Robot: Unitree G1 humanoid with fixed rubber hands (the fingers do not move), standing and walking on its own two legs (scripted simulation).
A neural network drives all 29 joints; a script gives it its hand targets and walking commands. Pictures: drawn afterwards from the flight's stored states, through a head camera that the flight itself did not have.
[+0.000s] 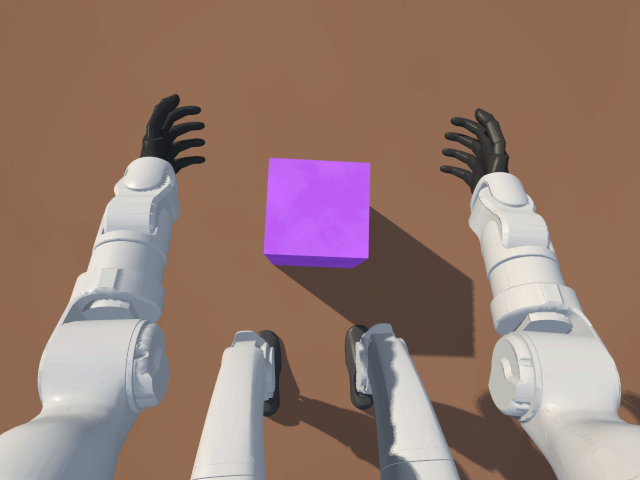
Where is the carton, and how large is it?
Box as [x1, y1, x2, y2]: [264, 158, 369, 267]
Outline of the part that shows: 269,158 264,238 264,254 273,264 353,267 366,259 368,253 369,163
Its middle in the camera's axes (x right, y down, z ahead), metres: -0.01 -0.06 +0.91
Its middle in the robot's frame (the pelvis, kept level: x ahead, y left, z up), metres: +0.49 -0.02 -0.52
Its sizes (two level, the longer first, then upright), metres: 0.210 0.200 0.250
